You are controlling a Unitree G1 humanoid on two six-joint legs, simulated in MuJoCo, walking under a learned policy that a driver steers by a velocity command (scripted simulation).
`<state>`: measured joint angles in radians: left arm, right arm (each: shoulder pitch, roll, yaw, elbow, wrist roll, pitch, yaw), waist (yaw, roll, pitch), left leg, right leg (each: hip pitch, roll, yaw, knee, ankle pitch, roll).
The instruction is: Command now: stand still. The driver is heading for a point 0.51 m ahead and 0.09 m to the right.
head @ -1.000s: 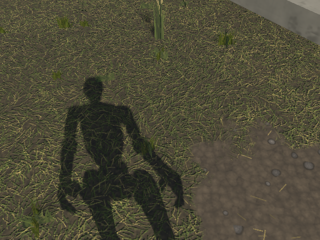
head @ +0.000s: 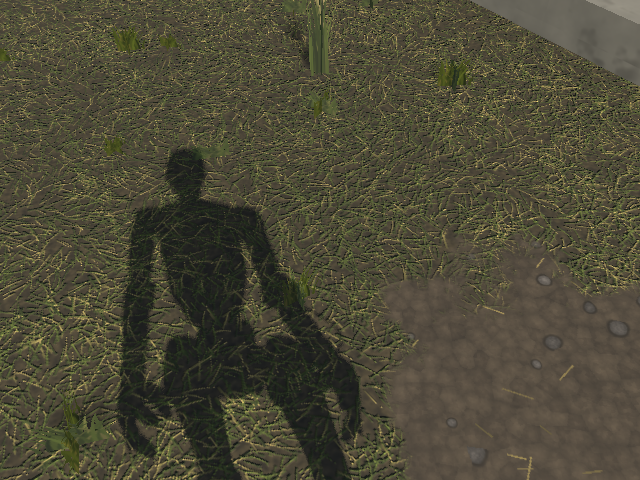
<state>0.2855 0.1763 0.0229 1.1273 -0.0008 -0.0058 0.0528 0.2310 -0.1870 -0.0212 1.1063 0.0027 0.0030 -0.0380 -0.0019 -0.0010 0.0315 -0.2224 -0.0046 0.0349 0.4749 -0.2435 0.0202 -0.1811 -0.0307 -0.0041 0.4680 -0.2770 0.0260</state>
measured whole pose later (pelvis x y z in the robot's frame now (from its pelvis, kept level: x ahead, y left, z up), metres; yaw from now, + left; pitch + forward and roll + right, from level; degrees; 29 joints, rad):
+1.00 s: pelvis +0.14 -0.06 +0.00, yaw -1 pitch +2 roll +1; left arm 0.53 0.14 0.02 1.09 0.01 -0.09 0.01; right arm 0.10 -0.25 -0.06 0.96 0.02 -0.09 0.01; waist 0.07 0.03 -0.03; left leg -0.68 0.09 0.02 0.91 -0.08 0.05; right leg 0.03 0.02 -0.05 0.23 -0.30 -0.05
